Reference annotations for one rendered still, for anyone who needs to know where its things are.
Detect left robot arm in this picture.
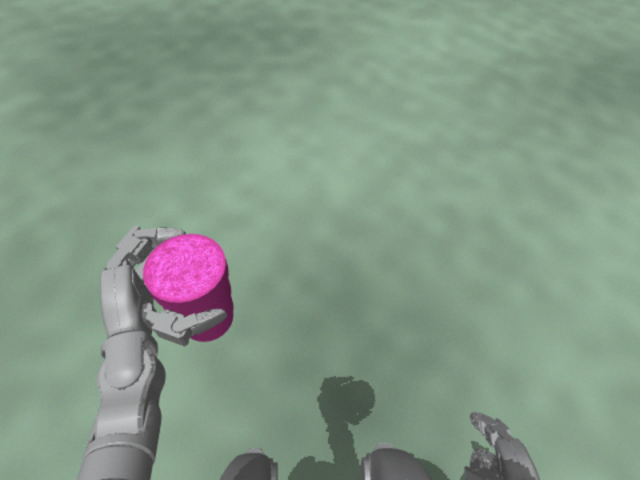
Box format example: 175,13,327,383
77,330,166,480

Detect left robot hand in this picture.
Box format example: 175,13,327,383
100,225,227,346

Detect cup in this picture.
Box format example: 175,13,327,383
143,234,234,342

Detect right robot hand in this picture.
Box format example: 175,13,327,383
464,412,540,480

